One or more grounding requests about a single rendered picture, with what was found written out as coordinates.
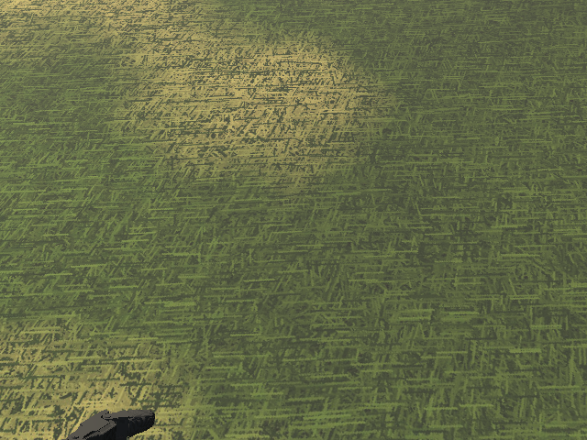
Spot robot left hand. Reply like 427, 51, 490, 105
61, 410, 155, 440

